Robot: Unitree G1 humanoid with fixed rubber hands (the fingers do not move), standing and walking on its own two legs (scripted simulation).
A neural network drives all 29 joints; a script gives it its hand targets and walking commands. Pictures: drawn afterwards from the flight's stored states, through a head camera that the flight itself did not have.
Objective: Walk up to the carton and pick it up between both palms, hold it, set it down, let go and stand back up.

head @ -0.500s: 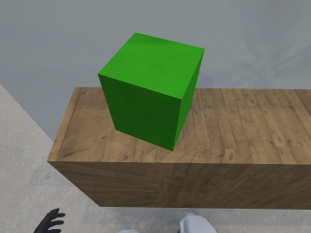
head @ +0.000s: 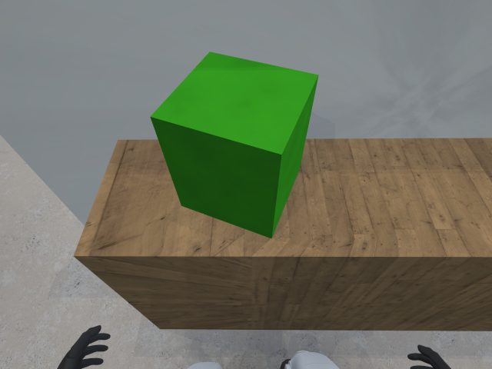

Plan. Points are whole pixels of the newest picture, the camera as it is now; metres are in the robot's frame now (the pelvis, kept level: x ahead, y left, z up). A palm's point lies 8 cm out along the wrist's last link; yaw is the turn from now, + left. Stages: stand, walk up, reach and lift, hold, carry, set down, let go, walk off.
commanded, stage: walk up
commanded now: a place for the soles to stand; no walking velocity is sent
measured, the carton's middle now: (241, 148) +0.48 +0.03 +0.05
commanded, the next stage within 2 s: stand in 0.88 s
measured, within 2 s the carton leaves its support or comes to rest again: neither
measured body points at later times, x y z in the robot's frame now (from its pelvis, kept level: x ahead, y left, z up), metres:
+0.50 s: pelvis +0.01 -0.01 +0.00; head +0.04 -0.01 +0.45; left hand +0.15 +0.30 -0.09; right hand +0.14 -0.31 -0.11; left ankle +0.01 +0.11 -0.73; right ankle +0.07 -0.12 -0.73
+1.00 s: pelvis +0.01 +0.00 +0.00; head +0.03 -0.01 +0.45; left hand +0.15 +0.31 -0.10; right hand +0.13 -0.31 -0.11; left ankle +0.01 +0.11 -0.73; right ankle +0.07 -0.12 -0.73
